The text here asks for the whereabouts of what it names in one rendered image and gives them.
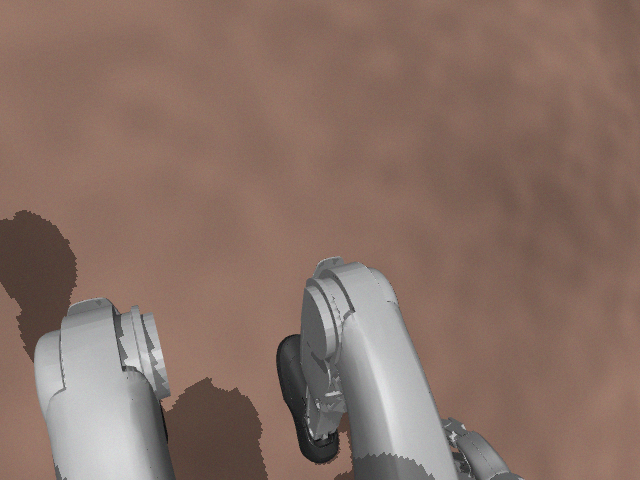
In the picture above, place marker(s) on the right robot foot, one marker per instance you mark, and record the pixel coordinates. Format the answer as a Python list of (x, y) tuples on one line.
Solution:
[(293, 387)]

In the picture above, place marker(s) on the right robot hand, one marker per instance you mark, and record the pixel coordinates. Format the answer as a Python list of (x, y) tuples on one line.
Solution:
[(477, 459)]

